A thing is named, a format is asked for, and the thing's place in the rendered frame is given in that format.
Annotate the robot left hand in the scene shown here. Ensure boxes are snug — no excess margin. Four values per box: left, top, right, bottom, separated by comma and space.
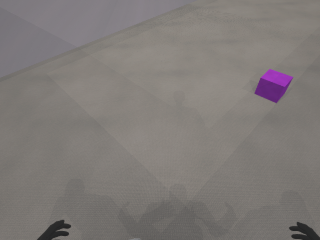
37, 219, 71, 240

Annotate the carton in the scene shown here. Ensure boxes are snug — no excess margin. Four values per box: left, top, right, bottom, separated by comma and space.
254, 69, 293, 103

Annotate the robot right hand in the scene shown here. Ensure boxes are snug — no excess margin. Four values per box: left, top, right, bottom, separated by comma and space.
289, 222, 320, 240

